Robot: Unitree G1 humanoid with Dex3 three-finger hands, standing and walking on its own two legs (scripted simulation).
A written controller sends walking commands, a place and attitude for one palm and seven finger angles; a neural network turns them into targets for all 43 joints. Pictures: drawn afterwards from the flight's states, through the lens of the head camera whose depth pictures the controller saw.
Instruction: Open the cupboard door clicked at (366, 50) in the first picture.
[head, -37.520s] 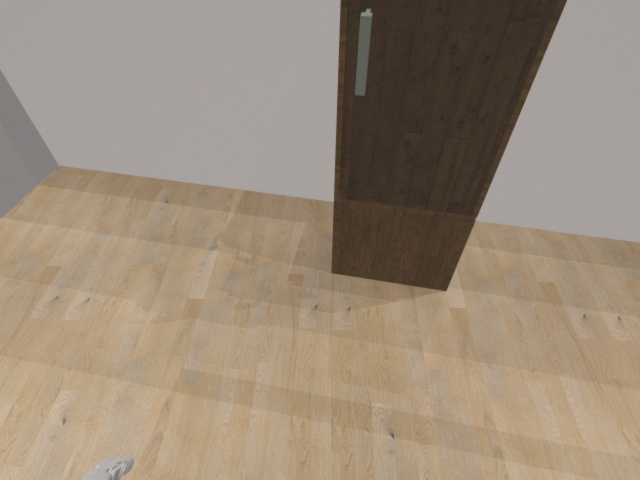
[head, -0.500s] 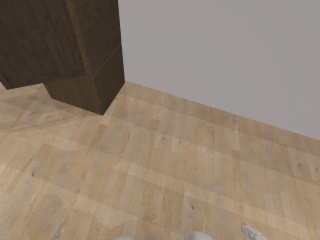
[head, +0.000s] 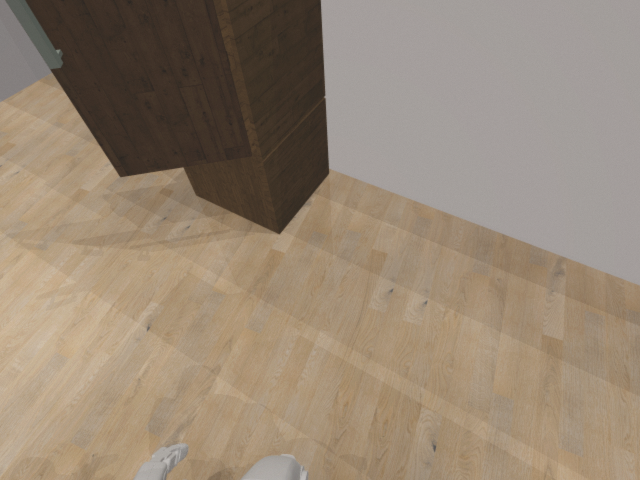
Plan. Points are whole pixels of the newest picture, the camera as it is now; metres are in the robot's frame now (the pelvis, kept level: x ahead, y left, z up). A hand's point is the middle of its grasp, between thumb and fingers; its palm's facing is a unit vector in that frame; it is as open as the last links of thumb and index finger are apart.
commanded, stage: turn to face it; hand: left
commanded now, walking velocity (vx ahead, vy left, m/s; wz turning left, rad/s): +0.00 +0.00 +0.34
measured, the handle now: (34, 22) +0.94 +0.61 +0.12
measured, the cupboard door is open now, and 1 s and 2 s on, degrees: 41 41 41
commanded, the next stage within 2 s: take the last steps up to it in 0.16 s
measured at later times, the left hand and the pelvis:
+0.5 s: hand out of the picture +0.01 +0.25 -0.17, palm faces +0.25 -0.95 -0.21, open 7.3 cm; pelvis +0.03 +0.05 +0.01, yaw +11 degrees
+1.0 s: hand out of the picture +0.13 +0.25 -0.15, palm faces +0.34 -0.91 -0.23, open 7.2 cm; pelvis +0.17 +0.07 +0.01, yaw +17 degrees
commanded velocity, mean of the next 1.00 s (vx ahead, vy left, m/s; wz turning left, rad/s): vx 0.23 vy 0.11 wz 0.18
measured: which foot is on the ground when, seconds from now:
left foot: up 0.00-0.28, down 0.30-0.78, up 0.80-1.00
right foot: down 0.00-0.32, up 0.34-0.74, down 0.76-1.00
